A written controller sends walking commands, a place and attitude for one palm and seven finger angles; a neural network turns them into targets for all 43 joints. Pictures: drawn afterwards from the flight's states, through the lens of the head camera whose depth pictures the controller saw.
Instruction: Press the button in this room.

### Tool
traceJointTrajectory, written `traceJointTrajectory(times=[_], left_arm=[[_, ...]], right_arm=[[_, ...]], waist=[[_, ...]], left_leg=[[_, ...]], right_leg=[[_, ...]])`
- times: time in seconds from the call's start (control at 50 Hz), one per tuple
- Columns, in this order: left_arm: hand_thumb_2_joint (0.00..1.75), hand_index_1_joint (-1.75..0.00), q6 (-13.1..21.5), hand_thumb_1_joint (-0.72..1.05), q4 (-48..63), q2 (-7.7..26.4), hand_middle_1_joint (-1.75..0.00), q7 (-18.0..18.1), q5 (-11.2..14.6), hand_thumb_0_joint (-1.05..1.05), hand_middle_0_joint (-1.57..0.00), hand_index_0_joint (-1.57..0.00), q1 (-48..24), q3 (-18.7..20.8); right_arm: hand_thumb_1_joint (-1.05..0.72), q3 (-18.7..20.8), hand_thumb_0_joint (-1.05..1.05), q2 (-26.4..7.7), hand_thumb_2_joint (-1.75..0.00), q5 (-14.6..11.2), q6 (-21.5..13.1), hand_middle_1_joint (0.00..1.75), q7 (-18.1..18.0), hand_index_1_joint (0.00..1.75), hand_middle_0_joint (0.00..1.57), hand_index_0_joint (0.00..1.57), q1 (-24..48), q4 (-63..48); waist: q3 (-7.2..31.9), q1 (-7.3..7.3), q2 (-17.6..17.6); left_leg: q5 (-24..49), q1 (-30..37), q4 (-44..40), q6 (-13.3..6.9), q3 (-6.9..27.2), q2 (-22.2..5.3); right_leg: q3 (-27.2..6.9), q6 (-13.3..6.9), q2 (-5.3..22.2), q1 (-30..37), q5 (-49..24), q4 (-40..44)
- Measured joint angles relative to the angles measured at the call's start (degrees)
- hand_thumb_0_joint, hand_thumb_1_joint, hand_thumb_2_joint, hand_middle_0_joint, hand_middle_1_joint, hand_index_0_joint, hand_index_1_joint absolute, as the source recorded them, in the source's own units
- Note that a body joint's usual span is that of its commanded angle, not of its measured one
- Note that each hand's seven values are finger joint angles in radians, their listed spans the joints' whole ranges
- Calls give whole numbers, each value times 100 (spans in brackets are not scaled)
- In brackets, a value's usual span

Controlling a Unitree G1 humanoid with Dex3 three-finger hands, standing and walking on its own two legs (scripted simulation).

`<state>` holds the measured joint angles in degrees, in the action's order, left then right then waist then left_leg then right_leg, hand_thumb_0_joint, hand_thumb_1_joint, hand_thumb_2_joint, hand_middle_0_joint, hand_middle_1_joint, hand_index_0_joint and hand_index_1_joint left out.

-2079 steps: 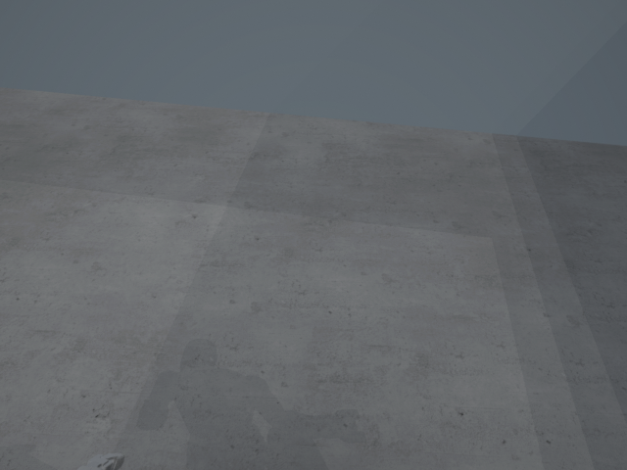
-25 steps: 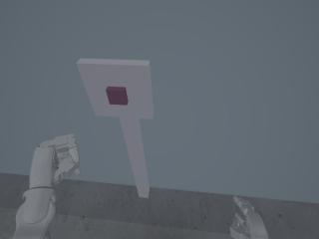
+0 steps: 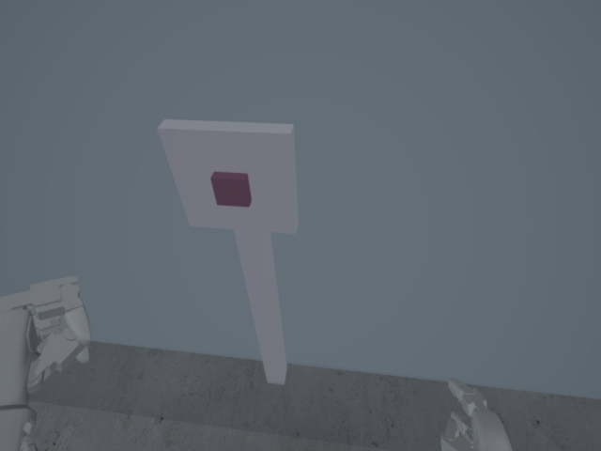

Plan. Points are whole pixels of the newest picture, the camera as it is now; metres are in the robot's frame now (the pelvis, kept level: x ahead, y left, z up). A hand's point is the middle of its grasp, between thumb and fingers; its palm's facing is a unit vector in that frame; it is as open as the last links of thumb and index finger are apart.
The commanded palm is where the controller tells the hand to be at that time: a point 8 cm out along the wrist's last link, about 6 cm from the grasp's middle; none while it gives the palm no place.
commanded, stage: draw the hand back to the body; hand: left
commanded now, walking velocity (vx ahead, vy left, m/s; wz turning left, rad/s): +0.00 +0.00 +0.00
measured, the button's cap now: (232, 188) +0.49 +0.19 +0.10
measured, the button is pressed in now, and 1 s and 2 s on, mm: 0 0 0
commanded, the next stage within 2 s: step back with the hand held close in 0.18 s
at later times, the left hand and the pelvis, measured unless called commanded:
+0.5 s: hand (84, 334) +0.18 +0.25 +0.15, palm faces +0.36 -0.82 -0.44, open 3.1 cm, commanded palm +0.12 +0.29 +0.17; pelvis -0.02 +0.01 +0.00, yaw -1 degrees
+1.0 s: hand (30, 398) +0.11 +0.26 +0.15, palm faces +0.35 -0.83 -0.44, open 3.1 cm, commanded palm +0.05 +0.31 +0.17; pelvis -0.08 +0.03 -0.01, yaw -1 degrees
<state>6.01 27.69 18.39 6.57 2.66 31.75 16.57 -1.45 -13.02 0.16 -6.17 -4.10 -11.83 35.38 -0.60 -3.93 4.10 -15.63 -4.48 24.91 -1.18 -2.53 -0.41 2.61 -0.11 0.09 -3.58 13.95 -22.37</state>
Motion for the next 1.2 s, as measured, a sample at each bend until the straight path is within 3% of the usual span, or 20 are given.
traceJointTrajectory(times=[0.34, 0.42, 0.52, 0.66, 0.78, 0.98, 1.1, 1.16, 1.2], left_arm=[[90, -150, 11, 89, -95, -30, -150, 4, -9, 1, -131, -131, -208, -8], [90, -150, 273, 89, -171, 28, -150, -6, -12, 1, -131, -131, -180, 323], [90, -150, 328, 89, 80, 83, -150, -40, -58, 1, -131, -131, 181, 249], [90, -150, 380, 88, 446, 418, -150, -20, -66, 1, -131, -131, 484, 372], [90, -150, 470, 88, 527, 426, -150, 67, -98, 1, -131, -131, 432, 527], [90, -150, 730, 88, 684, 258, -150, 240, -198, 1, -131, -131, 406, 381], [90, -150, 855, 88, 623, 469, -150, 247, -297, 1, -131, -131, 328, 623], [90, -150, 965, 88, 709, 477, -150, 240, -242, 1, -131, -131, 398, 807], [90, -150, 1022, 88, 733, 405, -150, 219, -188, 1, -131, -131, 318, 774]], right_arm=[[-91, -67, 1, 82, -90, 9, -11, 30, -16, 30, 21, 21, 4, -3], [-91, -85, 1, 59, -90, 26, 217, 30, 47, 30, 21, 21, 87, -125], [-91, 51, 1, -20, -90, 19, 458, 30, 56, 30, 21, 21, 138, -280], [-91, 212, 1, -30, -90, -41, 638, 30, -19, 30, 21, 21, 109, -420], [-91, 188, 1, 31, -90, -57, 553, 30, -26, 30, 21, 21, 109, -496], [-91, 108, 1, 56, -90, -20, 374, 30, -43, 30, 21, 21, 0, -411], [-91, 89, 1, 182, -90, 10, 185, 30, -81, 30, 21, 21, -253, -355], [-90, 32, 1, 229, -90, 50, 78, 30, -32, 30, 21, 21, -214, -307], [-90, 15, 1, 221, -90, 69, 36, 30, 0, 30, 21, 21, 7, -229]], waist=[[-64, 9, -40], [-14, 159, -46], [-53, 322, -123], [-106, 402, -294], [-103, 384, -363], [-54, 407, -389], [37, 532, -403], [115, 424, -498], [-43, 353, -495]], left_leg=[[51, -33, 28, -6, 6, -15], [103, -368, 68, -26, -16, -58], [198, -687, 60, -80, -121, -9], [229, -988, 240, -153, -210, 83], [242, -1271, 518, -192, -238, 104], [321, -1826, 959, -239, -109, 46], [489, -1986, 875, -321, 122, 117], [566, -2208, 870, -302, 53, 118], [695, -2270, 797, -279, -14, 64]], right_leg=[[4, 1, -16, 1, -86, 42], [-18, 16, -58, -278, -236, 157], [-119, 71, -4, -676, -317, 62], [-207, 137, 100, -1096, -255, -338], [-234, 149, 134, -1414, -234, -687], [-152, 157, 57, -1746, -456, -718], [-343, 109, -221, -1559, 58, -1558], [-454, 62, -249, -1247, 494, -1089], [-524, 105, -280, -1281, 469, -897]])
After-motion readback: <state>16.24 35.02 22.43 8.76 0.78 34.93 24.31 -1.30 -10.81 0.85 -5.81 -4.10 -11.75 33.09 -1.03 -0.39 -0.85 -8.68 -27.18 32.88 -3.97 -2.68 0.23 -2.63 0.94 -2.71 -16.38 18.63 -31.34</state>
